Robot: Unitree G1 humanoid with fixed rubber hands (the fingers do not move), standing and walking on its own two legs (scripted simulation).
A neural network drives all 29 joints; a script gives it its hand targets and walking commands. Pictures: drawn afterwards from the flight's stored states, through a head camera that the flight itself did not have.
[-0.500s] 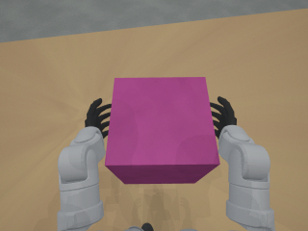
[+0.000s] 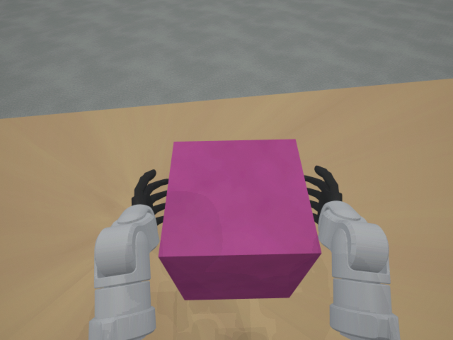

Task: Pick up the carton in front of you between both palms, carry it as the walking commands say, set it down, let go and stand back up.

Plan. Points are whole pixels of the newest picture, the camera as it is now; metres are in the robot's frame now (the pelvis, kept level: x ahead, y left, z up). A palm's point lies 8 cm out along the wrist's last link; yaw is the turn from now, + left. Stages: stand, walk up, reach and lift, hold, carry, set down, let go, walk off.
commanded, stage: carry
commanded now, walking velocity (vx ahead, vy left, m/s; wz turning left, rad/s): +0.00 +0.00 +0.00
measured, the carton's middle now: (235, 225) +0.33 +0.01 +0.03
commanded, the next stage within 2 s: none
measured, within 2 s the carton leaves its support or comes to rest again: neither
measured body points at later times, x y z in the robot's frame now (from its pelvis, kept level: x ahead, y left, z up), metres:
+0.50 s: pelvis -0.02 -0.01 +0.00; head -0.05 -0.01 +0.45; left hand +0.30 +0.13 +0.10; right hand +0.29 -0.17 +0.10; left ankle -0.02 +0.06 -0.73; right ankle -0.08 -0.10 -0.73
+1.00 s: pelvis -0.03 -0.02 +0.00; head -0.05 -0.01 +0.45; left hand +0.30 +0.13 +0.10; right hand +0.29 -0.17 +0.10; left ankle -0.02 +0.06 -0.73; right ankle -0.08 -0.10 -0.73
